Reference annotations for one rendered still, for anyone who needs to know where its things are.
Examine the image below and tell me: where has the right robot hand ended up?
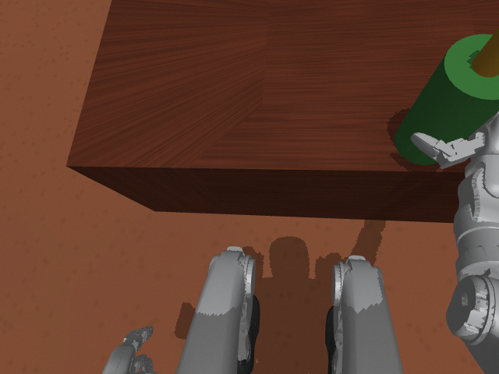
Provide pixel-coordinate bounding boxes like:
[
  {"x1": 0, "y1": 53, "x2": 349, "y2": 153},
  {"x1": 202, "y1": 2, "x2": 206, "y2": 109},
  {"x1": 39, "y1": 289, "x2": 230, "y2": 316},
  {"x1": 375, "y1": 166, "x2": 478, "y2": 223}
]
[{"x1": 411, "y1": 112, "x2": 499, "y2": 169}]

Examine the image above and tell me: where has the right robot arm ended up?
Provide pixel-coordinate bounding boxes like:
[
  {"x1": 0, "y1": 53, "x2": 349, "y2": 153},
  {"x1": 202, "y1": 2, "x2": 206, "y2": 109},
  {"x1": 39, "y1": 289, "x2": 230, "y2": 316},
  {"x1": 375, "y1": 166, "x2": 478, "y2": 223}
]
[{"x1": 446, "y1": 153, "x2": 499, "y2": 374}]

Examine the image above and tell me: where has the left robot hand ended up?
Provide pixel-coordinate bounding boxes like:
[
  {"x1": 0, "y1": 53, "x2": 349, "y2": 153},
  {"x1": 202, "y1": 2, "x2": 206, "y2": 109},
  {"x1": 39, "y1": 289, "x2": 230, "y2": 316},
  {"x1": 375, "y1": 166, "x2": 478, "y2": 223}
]
[{"x1": 102, "y1": 326, "x2": 157, "y2": 374}]

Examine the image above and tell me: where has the left robot foot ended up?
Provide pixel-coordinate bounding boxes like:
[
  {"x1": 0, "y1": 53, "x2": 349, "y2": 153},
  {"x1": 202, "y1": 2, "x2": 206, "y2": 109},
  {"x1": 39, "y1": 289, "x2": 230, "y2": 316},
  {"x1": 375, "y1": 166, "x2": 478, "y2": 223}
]
[{"x1": 237, "y1": 295, "x2": 260, "y2": 374}]

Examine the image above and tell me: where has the bottle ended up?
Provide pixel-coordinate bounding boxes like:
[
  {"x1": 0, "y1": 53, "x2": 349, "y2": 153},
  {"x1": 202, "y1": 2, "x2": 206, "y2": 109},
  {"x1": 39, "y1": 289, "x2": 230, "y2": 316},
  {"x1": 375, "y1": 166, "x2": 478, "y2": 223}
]
[{"x1": 395, "y1": 28, "x2": 499, "y2": 165}]

